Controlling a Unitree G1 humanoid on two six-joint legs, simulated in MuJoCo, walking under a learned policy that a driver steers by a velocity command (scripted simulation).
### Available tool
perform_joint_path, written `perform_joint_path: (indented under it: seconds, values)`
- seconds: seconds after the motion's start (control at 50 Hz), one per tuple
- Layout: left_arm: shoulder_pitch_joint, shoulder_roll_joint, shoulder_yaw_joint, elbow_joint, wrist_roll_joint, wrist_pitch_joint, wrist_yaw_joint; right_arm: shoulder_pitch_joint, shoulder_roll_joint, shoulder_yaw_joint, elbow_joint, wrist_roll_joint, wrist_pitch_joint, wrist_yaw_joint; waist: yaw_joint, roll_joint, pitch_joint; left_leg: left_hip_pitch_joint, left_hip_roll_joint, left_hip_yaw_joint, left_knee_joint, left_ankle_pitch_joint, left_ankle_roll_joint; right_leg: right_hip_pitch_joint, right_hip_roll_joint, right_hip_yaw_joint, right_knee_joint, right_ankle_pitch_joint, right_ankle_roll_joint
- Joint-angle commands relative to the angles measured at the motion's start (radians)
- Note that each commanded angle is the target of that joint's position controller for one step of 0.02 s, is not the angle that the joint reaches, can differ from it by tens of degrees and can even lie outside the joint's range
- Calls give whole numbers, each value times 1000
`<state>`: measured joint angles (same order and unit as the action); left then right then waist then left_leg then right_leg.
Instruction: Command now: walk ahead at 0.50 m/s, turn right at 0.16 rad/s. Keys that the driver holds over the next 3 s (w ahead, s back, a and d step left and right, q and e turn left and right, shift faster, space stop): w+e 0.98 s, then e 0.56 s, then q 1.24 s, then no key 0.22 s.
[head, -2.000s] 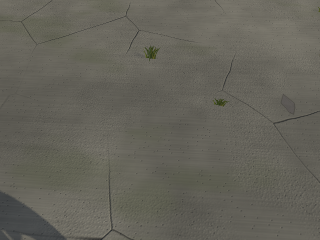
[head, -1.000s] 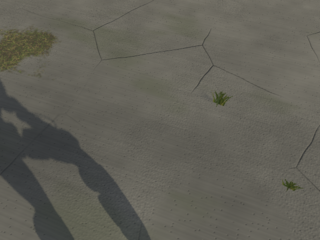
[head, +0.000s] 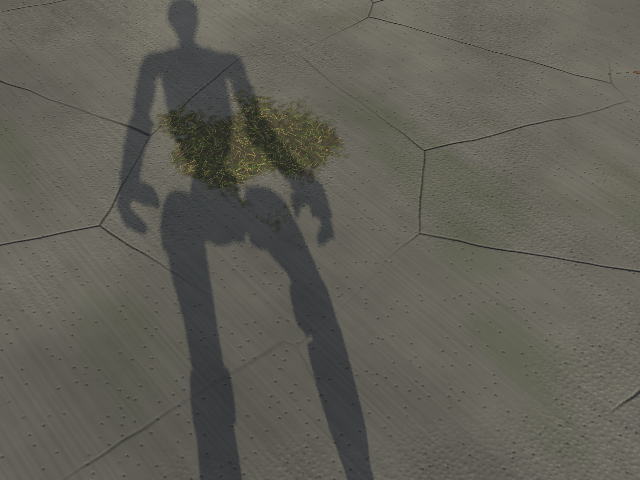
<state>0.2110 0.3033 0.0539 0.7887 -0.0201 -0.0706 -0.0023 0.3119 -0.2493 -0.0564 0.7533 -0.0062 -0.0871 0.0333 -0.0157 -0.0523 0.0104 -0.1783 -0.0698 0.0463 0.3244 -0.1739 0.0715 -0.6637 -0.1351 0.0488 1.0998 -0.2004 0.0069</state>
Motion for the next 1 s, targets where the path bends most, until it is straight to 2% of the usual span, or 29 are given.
perform_joint_path:
  seconds: [0.02, 0.12, 0.22, 0.24, 0.28, 0.3, 0.32, 0.34, 0.36, 0.38, 0.4, 0.42, 0.44, 0.46, 0.52, 0.56, 0.62, 0.7, 0.74, 0.78, 0.8, 0.82, 0.84, 0.86, 0.88, 0.9, 0.92, 0.94, 1.0]
  values:
    - [25, 43, 15, -42, 0, 7, 3, -28, -125, -32, -41, -9, -29, -16, 20, 101, 3, 23, 277, -123, -175, 311, 161, -63, -6, 58, -82, 150, 10]
    - [-101, 17, 6, -84, 1, -3, -22, -10, -151, -34, -6, -2, -27, -32, -33, 100, 48, 100, 286, -23, -201, 259, 114, -65, 39, 24, -346, 341, -15]
    - [-208, 4, -4, -163, 3, -7, -58, 41, -171, -41, 42, 11, 1, -43, -70, 92, 83, 280, 342, 23, -122, 369, 91, -135, 54, -38, -458, 220, -55]
    - [-211, 8, -3, -178, 2, -7, -66, 33, -179, -43, 44, 14, 9, -46, -61, 99, 77, 300, 347, 36, -87, 451, 81, -119, 65, -61, -469, 169, -68]
    - [-158, 35, 11, -189, 3, -2, -72, 6, -210, -50, 34, 16, 23, -56, -19, 138, 12, 307, 338, 74, 41, 793, 54, 17, 128, -134, -471, 65, -105]
    - [-72, 64, 27, -178, 3, 2, -70, -3, -223, -53, 30, 16, 32, -62, 30, 154, -45, 295, 327, 93, 166, 945, 39, 140, 170, -161, -473, 31, -128]
    - [81, 112, 54, -145, 1, 3, -61, -20, -225, -51, 25, 19, 37, -67, 115, 135, -124, 217, 289, 121, 372, 954, 10, 363, 211, -162, -537, 87, -164]
    - [233, 200, 85, -121, 3, 11, -39, -4, -193, -35, 3, 7, 26, -71, 176, 22, -227, -25, 239, 126, 684, 639, -30, 676, 78, 62, -566, 132, -231]
    - [199, 282, 97, -143, -3, 5, -33, 95, -47, 13, -41, -13, -7, -50, 64, -251, -343, -480, -9, 31, 1097, -319, -103, 1033, -195, 676, -684, 42, -457]
    - [241, 195, 73, -146, 3, 2, -33, 21, -149, -6, -44, 10, -51, -26, 139, -123, -439, -590, 30, -192, 1165, -354, -72, 1089, -203, 778, -777, -51, -443]
    - [212, 146, 60, -145, 12, 0, -29, -76, -172, -11, -79, 47, -67, -17, 142, -70, -295, -640, 77, -180, 1131, -290, -52, 990, -164, 610, -774, -18, -381]
    - [144, 128, 54, -154, 8, -2, -30, -110, -152, -3, -93, 34, -72, -21, 91, 52, -175, -620, 122, -163, 1019, -222, -47, 814, -119, 483, -783, 89, -344]
    - [82, 94, 43, -170, 7, -3, -28, -126, -160, -11, -89, 8, -65, -31, 56, 81, -129, -560, 155, -152, 922, -189, -53, 691, -83, 401, -795, 189, -318]
    - [49, 87, 37, -188, 16, -1, -24, -109, -161, -17, -91, 0, -52, -31, 22, 61, -96, -495, 169, -150, 884, -171, -62, 590, -58, 360, -823, 250, -317]
    - [38, 110, 44, -187, 12, -6, -14, -82, -129, -13, -89, -12, -20, -38, -10, 36, -64, -440, 170, -120, 752, -131, -108, 452, -25, 287, -863, 351, -325]
    - [56, 133, 51, -177, 8, -4, -2, -144, -107, -3, -107, -15, -12, -42, 5, 22, -40, -438, 154, -102, 621, -31, -135, 401, 6, 235, -870, 349, -307]
    - [92, 137, 52, -161, -3, 8, 10, -260, -85, 7, -127, -9, -16, -37, 54, -17, -33, -375, 110, -97, 383, 176, -140, 377, 58, 198, -846, 241, -251]
    - [145, 141, 54, -139, -9, 20, 13, -348, -112, -2, -153, 10, -32, -21, 89, -45, -34, -317, 66, -117, 227, 217, -129, 436, 33, 290, -788, 124, -225]
    - [146, 135, 54, -137, -8, 25, 16, -340, -141, -15, -156, 14, -42, -15, 74, -62, -35, -285, 59, -134, 176, 153, -107, 490, 12, 360, -738, 88, -210]
    - [117, 122, 52, -144, -5, 30, 17, -256, -159, -32, -136, 16, -52, -17, 20, -88, -48, -170, 57, -120, 121, 110, -70, 496, 23, 391, -665, 102, -184]
    - [107, 89, 41, -154, -1, 29, 16, -168, -183, -46, -120, 7, -56, -23, -25, -79, -102, -19, 95, -134, 103, 107, -38, 460, 66, 361, -564, 126, -152]
    - [106, 26, 18, -173, 12, 23, 12, -22, -238, -62, -109, -9, -58, -33, -85, 31, -227, 223, 267, -296, 107, 48, 30, 343, 130, 269, -292, 6, -112]
    - [238, -16, 2, -204, -15, 15, 13, 63, -314, -81, -72, -19, -44, -29, -26, 368, -324, 506, 479, -746, 26, -158, 196, -4, 253, 135, 7, -389, -52]
    - [239, 88, 20, -176, -24, 15, 17, 50, -226, -66, -82, 5, -39, -24, -47, 291, -261, 475, 497, -838, -17, -372, 193, -138, 168, 146, 153, -370, -35]
    - [139, 140, 35, -182, -15, 22, 16, 16, -165, -48, -92, 9, -33, -28, -73, 192, -144, 367, 451, -680, -25, -346, 147, -165, 135, 132, 198, -275, -28]
    - [90, 131, 37, -191, -3, 27, 17, -30, -146, -38, -97, 1, -26, -29, -58, 129, -81, 257, 406, -548, -38, -219, 118, -136, 105, 104, 189, -203, -21]
    - [59, 118, 39, -203, 5, 28, 12, -58, -126, -31, -90, -1, -22, -30, -42, 124, -32, 175, 366, -457, -60, -115, 108, -118, 80, 100, 149, -153, -17]
    - [59, 101, 40, -208, -1, 31, 5, -72, -114, -25, -84, -7, -22, -32, -21, 148, -14, 117, 335, -377, -85, -49, 95, -77, 56, 92, 124, -124, -18]
    - [49, 55, 33, -218, -6, 45, -2, -80, -125, -30, -57, -2, -31, -31, -3, 162, 15, 53, 316, -233, -132, 140, 111, -58, 42, 56, 67, -84, -2]
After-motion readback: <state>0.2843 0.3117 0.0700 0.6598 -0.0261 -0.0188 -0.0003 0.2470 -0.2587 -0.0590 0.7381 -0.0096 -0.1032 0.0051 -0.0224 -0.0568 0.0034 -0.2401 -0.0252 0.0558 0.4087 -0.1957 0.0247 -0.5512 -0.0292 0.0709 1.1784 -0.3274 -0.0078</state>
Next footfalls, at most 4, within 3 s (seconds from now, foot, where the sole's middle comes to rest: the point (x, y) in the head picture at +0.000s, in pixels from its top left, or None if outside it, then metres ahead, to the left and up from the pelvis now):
0.34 right None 0.34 -0.17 -0.78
0.82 left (341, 411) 0.64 -0.05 -0.78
1.30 right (488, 397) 0.68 -0.39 -0.78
1.72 left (405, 333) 0.84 -0.22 -0.78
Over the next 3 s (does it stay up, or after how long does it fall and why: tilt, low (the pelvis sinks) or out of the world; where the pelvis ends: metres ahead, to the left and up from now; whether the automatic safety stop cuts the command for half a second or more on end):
stays up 0.73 -0.24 0.00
